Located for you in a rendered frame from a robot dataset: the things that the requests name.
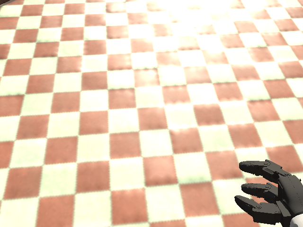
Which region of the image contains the robot right hand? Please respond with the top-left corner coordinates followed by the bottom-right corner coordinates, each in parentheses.
top-left (234, 159), bottom-right (303, 227)

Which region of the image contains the right robot forearm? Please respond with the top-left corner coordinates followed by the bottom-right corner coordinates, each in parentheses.
top-left (290, 214), bottom-right (303, 227)

